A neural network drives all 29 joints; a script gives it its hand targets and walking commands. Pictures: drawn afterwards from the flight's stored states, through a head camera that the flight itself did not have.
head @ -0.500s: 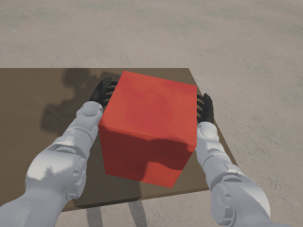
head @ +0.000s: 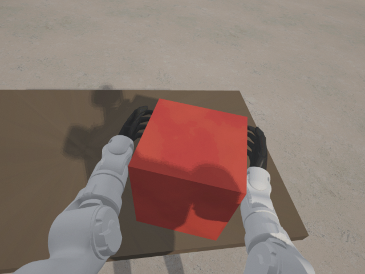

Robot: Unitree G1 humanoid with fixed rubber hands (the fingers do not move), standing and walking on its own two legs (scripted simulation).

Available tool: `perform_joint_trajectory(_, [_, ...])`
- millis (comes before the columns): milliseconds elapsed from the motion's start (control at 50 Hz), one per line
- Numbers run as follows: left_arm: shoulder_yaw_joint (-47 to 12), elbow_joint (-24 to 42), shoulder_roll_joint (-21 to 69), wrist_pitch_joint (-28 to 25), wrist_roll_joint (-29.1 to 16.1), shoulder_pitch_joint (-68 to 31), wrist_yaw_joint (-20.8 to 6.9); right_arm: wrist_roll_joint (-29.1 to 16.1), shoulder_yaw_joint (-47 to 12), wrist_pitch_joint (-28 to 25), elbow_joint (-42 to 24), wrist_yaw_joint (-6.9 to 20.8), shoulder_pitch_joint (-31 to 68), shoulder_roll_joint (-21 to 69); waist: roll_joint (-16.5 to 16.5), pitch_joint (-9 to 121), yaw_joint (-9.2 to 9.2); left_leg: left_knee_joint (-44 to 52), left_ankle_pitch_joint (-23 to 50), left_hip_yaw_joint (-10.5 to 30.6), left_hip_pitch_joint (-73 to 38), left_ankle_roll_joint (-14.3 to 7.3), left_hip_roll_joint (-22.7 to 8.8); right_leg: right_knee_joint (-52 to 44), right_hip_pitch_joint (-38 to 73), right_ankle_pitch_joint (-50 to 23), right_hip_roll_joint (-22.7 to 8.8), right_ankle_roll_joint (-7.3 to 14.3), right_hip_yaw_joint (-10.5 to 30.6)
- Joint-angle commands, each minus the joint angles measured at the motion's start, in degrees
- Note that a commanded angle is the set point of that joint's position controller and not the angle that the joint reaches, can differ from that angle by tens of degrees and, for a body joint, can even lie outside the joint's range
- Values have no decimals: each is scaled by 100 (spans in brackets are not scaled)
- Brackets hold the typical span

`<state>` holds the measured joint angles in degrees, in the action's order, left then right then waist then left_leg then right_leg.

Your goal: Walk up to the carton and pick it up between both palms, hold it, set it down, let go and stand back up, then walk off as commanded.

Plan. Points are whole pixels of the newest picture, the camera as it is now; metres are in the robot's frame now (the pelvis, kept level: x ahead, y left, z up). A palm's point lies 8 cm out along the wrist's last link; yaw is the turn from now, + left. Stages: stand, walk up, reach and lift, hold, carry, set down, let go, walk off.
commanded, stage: reach and lift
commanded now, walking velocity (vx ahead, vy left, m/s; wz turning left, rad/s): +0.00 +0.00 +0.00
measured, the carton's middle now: (188, 172) +0.36 -0.06 +0.02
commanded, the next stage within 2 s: none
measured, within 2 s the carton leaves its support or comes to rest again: leaves its support in 0.94 s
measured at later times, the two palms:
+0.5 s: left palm (128, 137) +0.43 +0.08 +0.08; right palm (256, 163) +0.34 -0.21 +0.07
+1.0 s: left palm (124, 141) +0.40 +0.09 +0.09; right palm (258, 160) +0.34 -0.21 +0.08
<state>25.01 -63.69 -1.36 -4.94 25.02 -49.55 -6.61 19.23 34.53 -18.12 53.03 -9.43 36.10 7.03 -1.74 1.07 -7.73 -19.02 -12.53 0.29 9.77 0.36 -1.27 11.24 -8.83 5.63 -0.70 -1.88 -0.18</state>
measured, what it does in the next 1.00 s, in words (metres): stands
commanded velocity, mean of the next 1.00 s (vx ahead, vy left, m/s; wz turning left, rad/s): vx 0.00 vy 0.00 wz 0.00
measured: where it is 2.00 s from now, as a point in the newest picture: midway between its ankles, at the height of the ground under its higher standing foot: outside the picture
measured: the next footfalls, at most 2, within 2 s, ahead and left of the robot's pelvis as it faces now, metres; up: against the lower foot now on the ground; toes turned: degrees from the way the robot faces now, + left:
none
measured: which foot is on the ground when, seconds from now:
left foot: down 0.00-1.00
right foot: down 0.00-1.00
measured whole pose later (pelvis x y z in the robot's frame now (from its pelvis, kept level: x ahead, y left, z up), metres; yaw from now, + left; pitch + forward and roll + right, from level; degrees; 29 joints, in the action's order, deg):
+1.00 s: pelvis -0.01 -0.01 +0.00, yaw +0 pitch +1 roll -1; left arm 13.4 -43.9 -0.9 7.8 16.1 -39.7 -4.6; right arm 1.1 13.7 -10.9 46.0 -12.3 31.5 1.3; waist -1.6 0.3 -6.9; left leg -16.5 -10.8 0.6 7.1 0.7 -1.6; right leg 9.1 -6.2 4.3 -0.4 -1.5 -0.8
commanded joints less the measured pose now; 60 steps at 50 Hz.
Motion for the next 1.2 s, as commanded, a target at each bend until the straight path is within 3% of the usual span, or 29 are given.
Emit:
perform_joint_trajectory(0, [-914, 231, 3055, -101, 192, -1877, -439, 272, -1951, -188, 332, 758, 2318, 2844, 325, 1418, 61, 55, 2209, -533, -642, 344, 200, 260, 1021, -2178, 300, -8, -607])
perform_joint_trajectory(20, [-1133, 395, 3208, -82, 109, -1939, -469, 274, -1923, -226, 259, 736, 2229, 2885, 416, 1484, -155, 62, 2182, -555, -714, 355, 229, 243, 1014, -2220, 338, 11, -611])
perform_joint_trajectory(60, [-1139, 399, 3242, -48, 48, -1985, -467, 224, -2015, -288, 28, 684, 2515, 2848, 340, 1657, -87, 56, 2166, -520, -709, 342, 165, 245, 984, -2096, 337, 38, -631])
perform_joint_trajectory(100, [-1171, 352, 3314, 45, 115, -1757, -528, 232, -2079, -277, 104, 619, 2105, 2864, 287, 1470, -190, 160, 1891, -590, -565, 296, 234, 223, 1221, -2229, 283, 9, -641])
perform_joint_trajectory(160, [-1201, 684, 3189, 97, 117, -1927, -503, 201, -2051, -207, 69, 624, 2197, 2771, 395, 1600, -133, 257, 1808, -572, -613, 292, 195, 194, 1156, -1994, 302, 2, -668])
perform_joint_trajectory(200, [-991, 435, 3048, 148, 210, -1908, -554, 190, -1985, -176, -99, 604, 2320, 2758, 237, 1435, -32, 258, 1537, -621, -423, 214, 225, 159, 1070, -1874, 290, 19, -642])
perform_joint_trajectory(220, [-1160, 620, 3070, 137, 89, -1933, -526, 136, -2012, -196, -24, 589, 2281, 2746, 210, 1551, -104, 265, 1592, -619, -547, 224, 205, 160, 1075, -1867, 302, 2, -653])
perform_joint_trajectory(280, [-1139, 620, 3060, 69, 100, -1954, -505, 134, -2104, -217, -112, 584, 2299, 2879, 179, 1801, -5, 298, 1587, -648, -361, 205, 263, 220, 1301, -2156, 244, -31, -617])
perform_joint_trajectory(300, [-1165, 667, 3110, 132, 141, -1910, -506, 127, -2034, -231, -59, 602, 2307, 2771, 394, 1776, -37, 297, 1767, -633, -541, 250, 221, 202, 1122, -2089, 280, -20, -698])
perform_joint_trajectory(400, [-1290, 806, 3177, 142, 32, -1981, -487, 171, -1953, -298, -115, 574, 2407, 2684, 363, 1811, -79, 186, 1870, -621, -761, 276, 171, 101, 874, -1724, 337, 69, -730])
perform_joint_trajectory(480, [-1600, 1157, 3355, 165, 10, -1880, -368, 0, -2173, -386, -164, 539, 2412, 2639, 594, 2192, -85, 35, 2548, -586, -1220, 425, 132, 138, 753, -1915, 381, 42, -778])
perform_joint_trajectory(600, [-2018, 1585, 3406, 331, -220, -1639, -291, -435, -2909, -277, -318, 467, 2222, 2691, 411, 1942, 91, -31, 2792, -577, -1148, 403, 162, 209, 1050, -2354, 355, 10, -684])
perform_joint_trajectory(620, [-1930, 1279, 3334, 481, -265, -1620, -354, -439, -2881, -204, -371, 426, 2336, 2645, 173, 1705, 15, 78, 2251, -609, -900, 315, 220, 145, 1107, -2325, 293, -16, -649])
perform_joint_trajectory(660, [-2136, 1510, 3390, 480, -385, -1711, -387, -541, -3096, -225, -491, 388, 2350, 2702, 184, 1923, -10, 110, 2186, -628, -725, 259, 255, 252, 1370, -2735, 247, -68, -592])
perform_joint_trajectory(680, [-2309, 1666, 3496, 521, -471, -1688, -366, -562, -3095, -193, -559, 369, 2339, 2574, 195, 2022, -166, 96, 2484, -507, -949, 353, 172, 300, 1227, -2670, 301, -59, -648])
perform_joint_trajectory(720, [-2244, 1743, 3372, 476, -484, -1659, -415, -759, -3407, -141, -809, 352, 2484, 2809, 59, 2123, 110, 106, 2182, -606, -690, 238, 264, 265, 1499, -2693, 240, -52, -570])
perform_joint_trajectory(760, [-2700, 2116, 3563, 550, -690, -1932, -331, -846, -3531, -68, -844, 389, 2546, 2708, 358, 2446, -26, 109, 2621, -478, -1021, 355, 164, 309, 1389, -2623, 277, -83, -620])
perform_joint_trajectory(800, [-2769, 2258, 3558, 565, -819, -1860, -314, -915, -3598, -31, -1016, 402, 2693, 2601, 352, 2675, -98, 12, 2694, -378, -1107, 370, 135, 278, 1298, -2527, 285, -48, -596])
perform_joint_trajectory(820, [-2764, 2354, 3554, 534, -869, -1990, -297, -1038, -3775, 59, -1141, 417, 2868, 2781, 286, 2702, 176, 38, 2427, -492, -986, 300, 228, 253, 1475, -2507, 246, -31, -493])
perform_joint_trajectory(860, [-2934, 2408, 3674, 758, -924, -1793, -267, -1272, -4002, 199, -1458, 432, 3044, 2671, 395, 2610, -46, 23, 2667, -302, -1105, 354, 162, 301, 1392, -2633, 280, -44, -523])
perform_joint_trajectory(900, [-2981, 2647, 3664, 832, -1031, -1838, -260, -1507, -4259, 382, -1732, 418, 3207, 2791, 174, 2620, 157, 96, 2340, -395, -907, 273, 264, 243, 1622, -2559, 257, -89, -443])
perform_joint_trajectory(940, [-3117, 3038, 3663, 956, -1139, -1968, -291, -1685, -4478, 577, -1933, 408, 3288, 2850, 101, 2653, 66, 231, 2115, -359, -825, 197, 286, 294, 1894, -2571, 230, -107, -397])
perform_joint_trajectory(980, [-3011, 3175, 3570, 1065, -1178, -2112, -318, -1748, -4713, 787, -2196, 415, 3249, 3015, -174, 2687, 191, 390, 1644, -435, -470, 79, 363, 368, 2222, -2678, 154, -177, -343])
perform_joint_trajectory(1000, [-3238, 3562, 3732, 1113, -1356, -2262, -285, -1834, -4763, 825, -2459, 414, 3272, 2955, 1, 2958, -8, 373, 1999, -322, -816, 144, 303, 383, 2078, -2691, 218, -155, -395])
perform_joint_trajectory(1020, [-3380, 3627, 3761, 1213, -1431, -2143, -249, -1986, -4919, 932, -2496, 426, 3166, 2861, 55, 2905, -53, 346, 2125, -270, -898, 213, 300, 362, 2104, -2683, 235, -134, -391])
perform_joint_trajectory(1040, [-3214, 3336, 3631, 1315, -1357, -2086, -313, -1989, -4938, 1000, -2563, 415, 3263, 2863, -79, 2613, 66, 299, 1872, -344, -778, 143, 365, 311, 2027, -2549, 222, -121, -364])
perform_joint_trajectory(1060, [-3245, 3624, 3636, 1424, -1315, -2082, -310, -1992, -4835, 1121, -2271, 404, 2898, 2741, 83, 2303, -140, 342, 2070, -320, -1058, 252, 365, 285, 1914, -2408, 268, -119, -478])
perform_joint_trajectory(1140, [-2983, 3694, 3517, 1939, -1159, -1807, -454, -2117, -4670, 1386, -2430, 412, 2925, 2473, 72, 1793, -9, 508, 1824, -383, -1238, 176, 394, 171, 1835, -1822, 290, -133, -484])
perform_joint_trajectory(1180, [-2712, 3583, 3453, 2194, -998, -1507, -479, -2157, -4460, 1555, -2083, 450, 2706, 2217, 209, 1323, -18, 597, 1799, -384, -1189, 216, 389, 140, 1744, -1507, 330, -98, -516])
